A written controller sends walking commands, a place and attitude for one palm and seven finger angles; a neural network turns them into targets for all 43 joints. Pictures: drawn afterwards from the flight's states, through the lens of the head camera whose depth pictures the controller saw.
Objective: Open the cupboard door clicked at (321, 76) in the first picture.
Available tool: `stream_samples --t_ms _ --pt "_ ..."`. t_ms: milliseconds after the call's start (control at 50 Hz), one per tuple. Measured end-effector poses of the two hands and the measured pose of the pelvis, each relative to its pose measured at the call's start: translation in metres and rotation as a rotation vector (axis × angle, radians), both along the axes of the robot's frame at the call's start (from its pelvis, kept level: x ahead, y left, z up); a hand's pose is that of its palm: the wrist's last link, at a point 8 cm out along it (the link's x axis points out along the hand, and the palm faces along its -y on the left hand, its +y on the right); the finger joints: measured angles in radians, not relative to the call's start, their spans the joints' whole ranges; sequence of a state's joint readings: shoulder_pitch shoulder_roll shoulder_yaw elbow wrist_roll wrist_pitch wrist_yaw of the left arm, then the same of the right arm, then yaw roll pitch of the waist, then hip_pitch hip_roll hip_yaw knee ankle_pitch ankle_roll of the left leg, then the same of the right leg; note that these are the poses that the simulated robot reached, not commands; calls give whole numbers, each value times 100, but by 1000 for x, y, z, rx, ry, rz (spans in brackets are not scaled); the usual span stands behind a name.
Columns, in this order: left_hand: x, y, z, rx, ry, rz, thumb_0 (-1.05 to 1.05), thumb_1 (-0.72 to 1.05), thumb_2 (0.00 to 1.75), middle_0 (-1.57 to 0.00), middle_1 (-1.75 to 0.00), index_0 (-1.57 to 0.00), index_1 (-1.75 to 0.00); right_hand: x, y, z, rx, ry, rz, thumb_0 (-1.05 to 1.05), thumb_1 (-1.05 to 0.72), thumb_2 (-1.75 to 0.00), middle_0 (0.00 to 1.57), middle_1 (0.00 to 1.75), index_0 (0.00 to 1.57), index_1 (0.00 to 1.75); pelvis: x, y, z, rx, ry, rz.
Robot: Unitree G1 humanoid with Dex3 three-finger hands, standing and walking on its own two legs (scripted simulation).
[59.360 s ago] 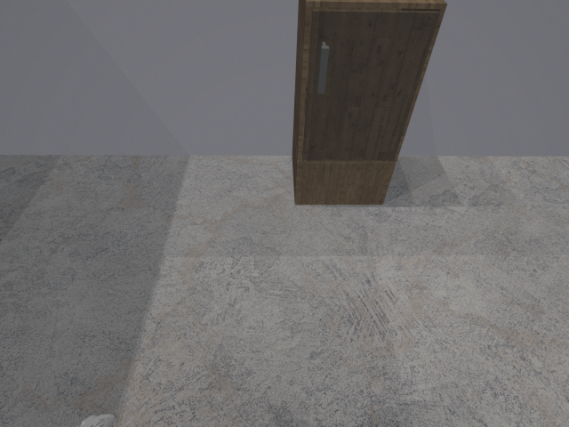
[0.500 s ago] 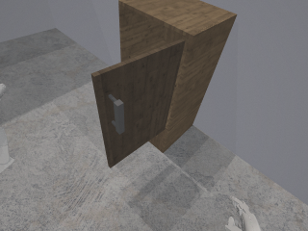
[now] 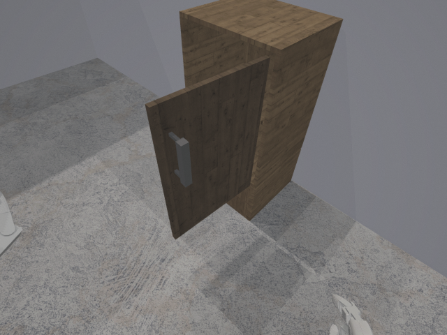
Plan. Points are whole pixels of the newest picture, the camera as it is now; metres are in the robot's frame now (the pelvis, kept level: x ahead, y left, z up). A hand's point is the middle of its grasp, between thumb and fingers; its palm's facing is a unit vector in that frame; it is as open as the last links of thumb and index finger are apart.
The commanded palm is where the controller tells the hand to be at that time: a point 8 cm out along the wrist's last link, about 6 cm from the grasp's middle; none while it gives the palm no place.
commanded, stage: stop stepping back and stand still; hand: left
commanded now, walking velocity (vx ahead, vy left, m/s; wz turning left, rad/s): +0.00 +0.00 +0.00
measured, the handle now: (179, 159) +0.55 +0.14 -0.04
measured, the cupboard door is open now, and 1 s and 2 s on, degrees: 85 85 85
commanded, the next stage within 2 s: let the arm hang, fingers relaxed in 0.32 s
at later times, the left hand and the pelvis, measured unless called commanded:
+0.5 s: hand (48, 265) +0.20 +0.27 +0.08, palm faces +0.27 -0.82 -0.51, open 7.4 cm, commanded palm none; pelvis -0.02 +0.01 +0.00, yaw +2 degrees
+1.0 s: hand out of the picture -0.05 +0.21 -0.16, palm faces +0.06 -0.96 -0.26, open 7.3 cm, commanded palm none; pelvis -0.03 +0.00 +0.01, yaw +3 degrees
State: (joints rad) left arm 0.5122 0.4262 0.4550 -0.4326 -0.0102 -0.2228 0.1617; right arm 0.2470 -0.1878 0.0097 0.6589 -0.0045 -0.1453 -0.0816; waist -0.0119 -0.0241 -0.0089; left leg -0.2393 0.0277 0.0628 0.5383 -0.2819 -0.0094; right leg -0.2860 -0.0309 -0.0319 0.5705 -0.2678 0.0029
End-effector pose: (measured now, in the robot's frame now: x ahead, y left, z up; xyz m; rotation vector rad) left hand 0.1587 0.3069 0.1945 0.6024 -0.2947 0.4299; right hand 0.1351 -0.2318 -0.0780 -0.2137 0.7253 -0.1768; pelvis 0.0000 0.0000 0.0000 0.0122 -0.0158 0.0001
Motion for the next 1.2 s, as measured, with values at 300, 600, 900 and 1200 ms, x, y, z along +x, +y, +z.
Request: stream_samples --t_ms 300,600,900,1200 --pt "-18 -3 -14 -67 78 -2 1 88 90 -21 -30 -21 -30 4 10 7 3 -5 56 1 -90 -90 20 30 21 30 -12 5 5 -15 4 -3" --pt "-28 -24 -230 -384 987 47 1 90 90 -19 -30 -19 -30 -22 -22 -41 32 212 51 1 -91 -90 20 30 21 30 -25 9 -3 -3 26 28" --pt "-201 -66 -330 -693 1563 284 -1 96 90 -20 -30 -20 -30 -159 -20 -55 26 701 -20 1 -91 -90 20 30 20 30 -34 -7 5 -20 2 55" --pt "-194 -57 -321 -682 1555 328 0 91 90 -19 -30 -20 -30 -167 17 -68 124 714 -26 0 -91 -90 20 30 20 30 -28 1 8 -9 -4 47"
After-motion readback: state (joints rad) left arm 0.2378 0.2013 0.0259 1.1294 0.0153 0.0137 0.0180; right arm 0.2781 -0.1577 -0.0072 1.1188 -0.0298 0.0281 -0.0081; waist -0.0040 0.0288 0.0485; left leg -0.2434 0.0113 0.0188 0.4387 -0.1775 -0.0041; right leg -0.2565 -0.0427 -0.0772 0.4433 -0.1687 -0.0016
